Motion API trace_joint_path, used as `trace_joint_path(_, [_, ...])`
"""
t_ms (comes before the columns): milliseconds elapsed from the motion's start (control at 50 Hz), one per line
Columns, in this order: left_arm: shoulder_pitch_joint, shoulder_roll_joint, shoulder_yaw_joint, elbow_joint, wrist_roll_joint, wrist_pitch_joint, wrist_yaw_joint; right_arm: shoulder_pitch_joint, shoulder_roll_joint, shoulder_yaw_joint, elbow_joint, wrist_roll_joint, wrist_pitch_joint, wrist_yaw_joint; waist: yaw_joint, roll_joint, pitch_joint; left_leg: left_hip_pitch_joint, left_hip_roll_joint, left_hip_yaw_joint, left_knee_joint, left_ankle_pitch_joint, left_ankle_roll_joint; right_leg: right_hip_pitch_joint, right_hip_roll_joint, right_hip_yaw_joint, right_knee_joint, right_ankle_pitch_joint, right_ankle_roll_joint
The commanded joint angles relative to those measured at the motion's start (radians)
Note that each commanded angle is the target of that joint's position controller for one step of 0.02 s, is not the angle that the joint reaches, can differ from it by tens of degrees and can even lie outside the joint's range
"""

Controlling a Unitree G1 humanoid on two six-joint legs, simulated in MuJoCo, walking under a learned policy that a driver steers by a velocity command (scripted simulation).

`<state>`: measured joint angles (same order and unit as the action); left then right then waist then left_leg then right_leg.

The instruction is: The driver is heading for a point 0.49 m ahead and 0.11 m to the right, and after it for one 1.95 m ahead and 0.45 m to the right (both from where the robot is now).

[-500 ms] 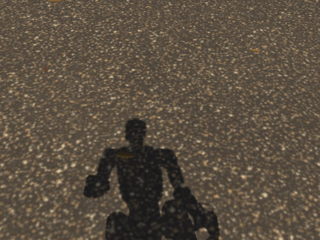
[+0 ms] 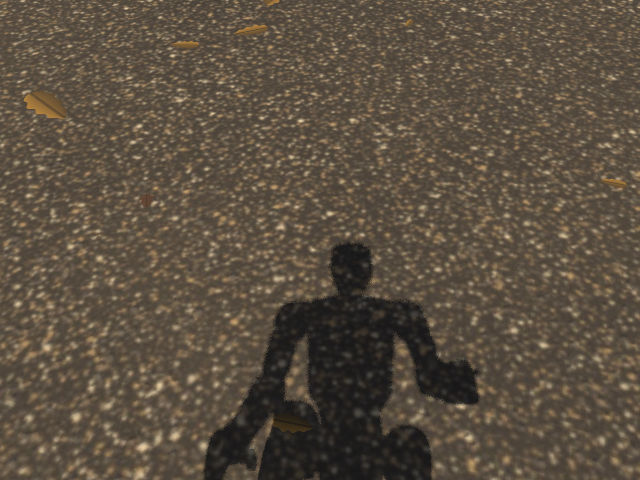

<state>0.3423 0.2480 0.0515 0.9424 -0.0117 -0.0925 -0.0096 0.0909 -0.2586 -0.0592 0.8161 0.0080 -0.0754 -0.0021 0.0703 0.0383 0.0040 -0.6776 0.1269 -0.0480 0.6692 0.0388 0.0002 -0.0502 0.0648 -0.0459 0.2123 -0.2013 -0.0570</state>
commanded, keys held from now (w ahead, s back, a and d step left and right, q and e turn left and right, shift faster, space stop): w+e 0.56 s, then e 0.14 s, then no key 0.14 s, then q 0.16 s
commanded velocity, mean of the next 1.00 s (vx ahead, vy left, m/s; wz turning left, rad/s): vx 0.38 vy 0.00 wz -0.38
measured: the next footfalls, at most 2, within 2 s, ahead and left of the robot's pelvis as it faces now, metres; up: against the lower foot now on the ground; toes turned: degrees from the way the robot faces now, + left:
left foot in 0.16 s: +0.27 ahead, +0.15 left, +0.00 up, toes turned -3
right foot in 0.68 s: +0.47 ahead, -0.17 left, +0.00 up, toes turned -25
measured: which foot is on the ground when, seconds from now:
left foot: up 0.00-0.14, down 0.16-0.68, up 0.70-1.00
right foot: down 0.00-0.16, up 0.18-0.66, down 0.68-1.00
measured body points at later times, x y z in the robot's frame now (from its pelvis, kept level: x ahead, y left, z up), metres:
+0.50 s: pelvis +0.26 +0.04 +0.00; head +0.28 +0.03 +0.45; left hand +0.49 +0.25 -0.11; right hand +0.22 -0.25 -0.13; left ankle +0.23 +0.15 -0.75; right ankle +0.37 -0.16 -0.68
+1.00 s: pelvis +0.43 -0.08 -0.01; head +0.46 -0.10 +0.44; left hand +0.67 +0.10 -0.11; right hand +0.43 -0.38 -0.13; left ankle +0.57 +0.06 -0.70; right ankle +0.44 -0.16 -0.75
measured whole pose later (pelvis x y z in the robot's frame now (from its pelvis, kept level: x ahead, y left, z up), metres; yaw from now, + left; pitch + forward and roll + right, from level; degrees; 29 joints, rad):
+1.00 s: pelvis +0.43 -0.08 -0.01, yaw -25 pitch +2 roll -1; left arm 0.15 0.23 0.05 0.77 0.03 -0.04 0.00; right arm 0.15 -0.28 -0.06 0.84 0.00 -0.02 -0.03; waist 0.00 0.05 0.04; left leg -0.56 0.11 -0.05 0.82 -0.21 -0.06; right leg -0.28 0.08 -0.03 0.39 -0.14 -0.09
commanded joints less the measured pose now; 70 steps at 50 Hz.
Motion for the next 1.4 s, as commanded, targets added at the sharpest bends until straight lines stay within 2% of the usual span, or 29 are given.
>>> trace_joint_path(20, [0.045,0.166,0.035,-0.028,-0.012,0.001,0.008,-0.13,-0.044,-0.002,-0.092,0.007,-0.022,0.013,0.01,-0.095,0.054,0.051,-0.049,0.029,-0.109,0.04,-0.004,-0.036,-0.26,0.154,-0.047,0.22,-0.146])
trace_joint_path(100, [0.04,0.191,0.048,-0.026,-0.015,0.021,0.02,-0.115,-0.095,-0.016,-0.104,0.011,-0.046,0.031,-0.038,-0.13,0.033,0.157,-0.078,0.014,-0.198,-0.076,0.024,0.035,-0.311,0.23,0.06,0.259,-0.12])
trace_joint_path(140, [0.012,0.167,0.038,-0.04,-0.009,0.025,0.02,0.102,-0.165,-0.051,-0.045,0.003,-0.054,0.021,-0.15,-0.116,-0.103,0.492,-0.087,0.03,-0.218,-0.085,0.072,-0.037,-0.233,0.185,0.298,0.412,-0.074])
trace_joint_path(160, [0.001,0.106,0.016,-0.074,0.012,0.023,0.019,0.285,-0.241,-0.071,-0.022,-0.016,-0.054,0.01,-0.218,-0.01,-0.268,0.793,0.099,-0.152,-0.175,-0.071,0.138,-0.228,-0.153,0.125,0.609,0.192,-0.031])
trace_joint_path(180, [0.136,-0.002,-0.013,-0.094,-0.007,0.003,0.016,0.332,-0.305,-0.085,0.002,-0.021,-0.041,0.011,-0.15,0.281,-0.396,1.099,0.321,-0.577,-0.267,-0.215,0.285,-0.602,-0.015,0.078,0.931,-0.362,0.023])
trace_joint_path(200, [0.1,0.112,0.012,-0.077,-0.03,-0.007,0.015,0.324,-0.198,-0.059,-0.011,-0.015,-0.037,0.01,-0.182,0.195,-0.366,1.055,0.297,-0.628,-0.329,-0.355,0.272,-0.704,-0.07,0.181,1.064,-0.391,0.022])
trace_joint_path(220, [0.013,0.161,0.028,-0.101,-0.04,-0.007,0.016,0.258,-0.145,-0.042,-0.02,-0.008,-0.037,0.006,-0.18,0.134,-0.222,0.931,0.265,-0.466,-0.347,-0.345,0.224,-0.757,-0.111,0.166,1.09,-0.303,0.016])
trace_joint_path(240, [-0.027,0.149,0.029,-0.107,-0.033,-0.002,0.021,0.193,-0.12,-0.032,-0.025,-0.01,-0.037,0.007,-0.152,0.065,-0.147,0.793,0.226,-0.353,-0.377,-0.28,0.199,-0.723,-0.154,0.147,1.067,-0.217,0.02])
trace_joint_path(280, [-0.03,0.121,0.039,-0.114,-0.021,0.021,0.02,0.109,-0.078,-0.021,-0.02,-0.02,-0.041,0.01,-0.091,0.079,-0.053,0.598,0.166,-0.194,-0.454,-0.2,0.177,-0.638,-0.203,0.151,0.992,-0.122,0.025])
trace_joint_path(380, [-0.073,0.071,0.037,-0.164,-0.014,0.062,0.014,0.103,-0.116,-0.04,0.011,-0.023,-0.052,-0.002,-0.058,0.032,0.007,0.523,0.162,0.003,-0.538,-0.045,0.196,-0.662,-0.224,0.149,0.876,0.016,0.049])
trace_joint_path(580, [-0.338,0.067,0.023,-0.288,-0.006,0.057,-0.044,0.181,-0.196,-0.067,0.046,0.006,-0.006,-0.019,-0.13,0.012,0.093,0.707,0.178,0.227,-0.464,0.11,0.133,-0.642,-0.17,0.01,0.454,0.132,0.003])
trace_joint_path(620, [-0.28,0.102,0.043,-0.295,0.003,0.058,-0.05,0.156,-0.226,-0.075,0.035,0.017,0.014,-0.028,-0.084,0.049,0.035,0.736,0.171,0.257,-0.299,0.503,0.103,-0.52,-0.096,-0.057,0.435,0.039,-0.027])
trace_joint_path(660, [-0.023,0.194,0.094,-0.233,0.002,0.054,-0.038,0.14,-0.216,-0.068,0.023,0.027,0.026,-0.031,0.05,0.02,-0.111,0.644,0.097,0.293,0.071,0.556,0.035,-0.159,-0.001,-0.077,0.304,0.191,-0.083])
trace_joint_path(680, [0.049,0.3,0.122,-0.222,0.004,0.063,-0.011,0.179,-0.145,-0.045,-0.003,-0.017,0.016,-0.027,0.044,-0.163,-0.196,0.365,0.026,0.293,0.399,-0.015,-0.036,0.128,-0.18,0.174,0.325,0.562,-0.148])
trace_joint_path(700, [-0.032,0.381,0.119,-0.278,0.026,0.06,-0.009,0.271,-0.065,-0.013,-0.046,-0.034,-0.01,-0.016,-0.067,-0.337,-0.364,0.032,-0.176,0.142,0.767,-0.737,-0.1,0.387,-0.456,0.709,0.267,0.784,-0.396])
trace_joint_path(720, [-0.003,0.303,0.099,-0.299,0.024,0.06,-0.02,0.208,-0.159,-0.029,-0.032,0.001,-0.028,-0.005,0.022,-0.148,-0.474,0.011,-0.127,-0.043,0.816,-0.71,-0.078,0.375,-0.456,0.68,0.216,0.762,-0.385])
trace_joint_path(740, [-0.049,0.241,0.081,-0.295,0.019,0.053,-0.021,0.141,-0.159,-0.029,-0.052,0.029,-0.029,-0.006,0.008,-0.119,-0.354,-0.037,-0.084,-0.027,0.78,-0.63,-0.054,0.279,-0.414,0.518,0.224,0.723,-0.334])
trace_joint_path(780, [-0.149,0.154,0.056,-0.295,0.0,0.05,-0.014,0.123,-0.157,-0.034,-0.028,-0.003,-0.005,-0.03,-0.051,-0.057,-0.175,0.011,-0.009,-0.012,0.611,-0.505,-0.044,-0.005,-0.32,0.351,0.184,0.604,-0.242])
trace_joint_path(880, [-0.204,0.14,0.042,-0.281,0.031,0.035,-0.002,0.188,-0.111,-0.028,-0.008,-0.012,0.046,-0.043,-0.123,-0.093,-0.17,0.181,-0.015,-0.005,0.422,-0.368,-0.056,-0.204,-0.277,0.207,0.112,0.686,-0.229])
trace_joint_path(920, [-0.225,0.103,0.027,-0.259,0.035,0.036,0.008,0.168,-0.082,-0.015,0.002,-0.012,0.05,-0.037,-0.119,-0.11,-0.17,0.235,0.002,-0.008,0.263,-0.276,-0.061,-0.213,-0.252,0.141,0.097,0.61,-0.197])
trace_joint_path(1000, [-0.222,0.13,0.027,-0.218,0.053,0.044,0.015,0.088,-0.111,-0.016,-0.01,0.004,0.061,-0.026,-0.077,-0.137,-0.115,0.301,-0.014,0.007,0.088,-0.206,-0.058,-0.215,-0.263,0.123,0.047,0.353,-0.18])
trace_joint_path(1060, [-0.198,0.171,0.041,-0.197,0.035,0.067,0.027,0.04,-0.145,-0.028,-0.048,0.006,0.068,-0.021,-0.053,-0.142,-0.064,0.224,-0.037,0.024,0.067,-0.34,-0.042,-0.131,-0.318,0.17,0.075,0.278,-0.189])
trace_joint_path(1140, [-0.203,0.173,0.048,-0.2,0.008,0.101,0.054,0.069,-0.113,-0.027,-0.058,0.007,0.071,-0.005,-0.071,-0.134,-0.061,0.24,-0.07,0.071,-0.048,-0.359,-0.009,-0.036,-0.351,0.18,0.173,0.373,-0.164])
trace_joint_path(1180, [-0.184,0.167,0.053,-0.196,-0.003,0.109,0.062,0.11,-0.138,-0.035,-0.051,-0.002,0.067,0.002,-0.092,-0.087,-0.077,0.37,-0.068,0.033,-0.221,-0.074,0.04,-0.07,-0.283,0.109,0.284,0.33,-0.078])
trace_joint_path(1200, [-0.183,0.131,0.047,-0.221,0.02,0.099,0.06,0.135,-0.233,-0.059,-0.055,-0.011,0.067,-0.006,-0.061,0.095,-0.109,0.489,0.066,-0.156,-0.231,0.252,0.109,-0.198,-0.172,-0.004,0.476,0.192,0.001])
trace_joint_path(1220, [-0.257,0.104,0.042,-0.254,0.038,0.089,0.058,0.149,-0.276,-0.072,-0.058,-0.008,0.071,-0.012,-0.083,0.245,-0.083,0.592,0.201,-0.37,-0.267,0.47,0.27,-0.448,-0.003,-0.063,0.624,-0.193,0.082])
trace_joint_path(1240, [-0.324,0.108,0.041,-0.271,0.035,0.084,0.054,0.222,-0.231,-0.061,-0.056,-0.022,0.062,-0.013,-0.151,0.219,-0.132,0.674,0.248,-0.438,-0.297,0.479,0.346,-0.566,0.011,0.05,0.823,-0.469,0.092])
trace_joint_path(1300, [-0.283,0.125,0.053,-0.246,0.01,0.093,0.051,0.109,-0.209,-0.061,-0.089,0.005,0.048,-0.024,-0.09,0.058,-0.12,0.669,0.144,-0.292,-0.261,0.404,0.243,-0.636,-0.053,0.122,0.897,-0.328,0.1])
trace_joint_path(1400, [-0.289,0.093,0.044,-0.249,0.003,0.09,0.049,0.087,-0.22,-0.071,-0.113,0.008,0.087,-0.043,-0.082,0.097,-0.141,0.597,0.072,-0.259,-0.265,0.327,0.214,-0.482,-0.029,0.098,0.645,-0.194,0.134])
Keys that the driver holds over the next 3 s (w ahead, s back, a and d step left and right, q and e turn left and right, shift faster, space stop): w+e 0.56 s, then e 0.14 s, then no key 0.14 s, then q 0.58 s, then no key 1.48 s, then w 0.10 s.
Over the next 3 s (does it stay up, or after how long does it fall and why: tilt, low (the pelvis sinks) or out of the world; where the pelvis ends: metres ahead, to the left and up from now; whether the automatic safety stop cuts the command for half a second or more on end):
stays up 0.48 -0.07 -0.01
